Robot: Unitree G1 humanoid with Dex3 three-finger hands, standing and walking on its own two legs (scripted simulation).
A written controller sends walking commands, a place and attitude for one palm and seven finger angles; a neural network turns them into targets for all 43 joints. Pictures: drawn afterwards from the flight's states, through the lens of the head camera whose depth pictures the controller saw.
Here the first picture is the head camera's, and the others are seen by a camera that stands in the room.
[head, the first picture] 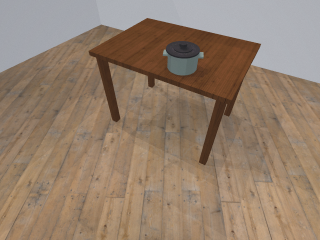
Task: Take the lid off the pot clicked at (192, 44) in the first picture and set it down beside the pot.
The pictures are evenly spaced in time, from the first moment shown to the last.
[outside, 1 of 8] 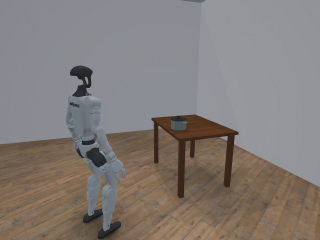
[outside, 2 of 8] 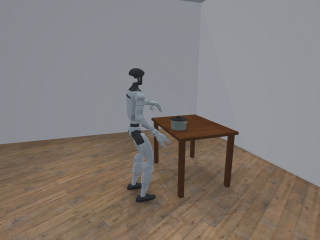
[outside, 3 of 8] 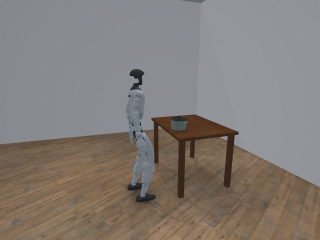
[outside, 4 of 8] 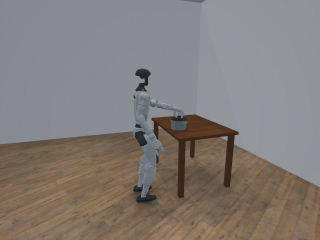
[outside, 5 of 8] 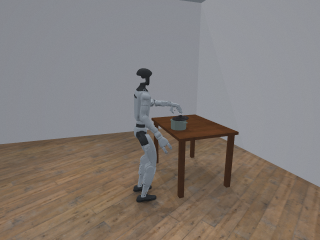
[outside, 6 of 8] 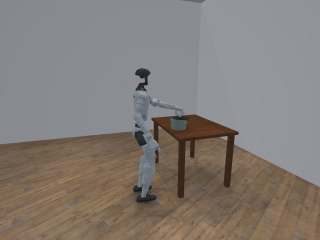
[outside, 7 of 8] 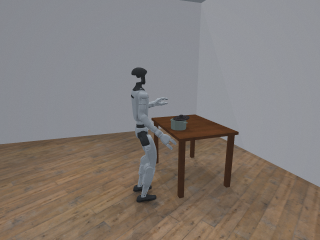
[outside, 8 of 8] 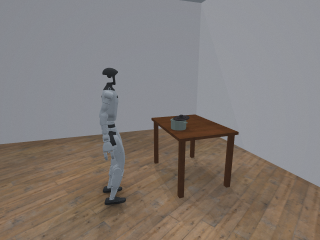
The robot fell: no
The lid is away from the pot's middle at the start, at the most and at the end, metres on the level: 0.00 0.04 0.04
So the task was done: no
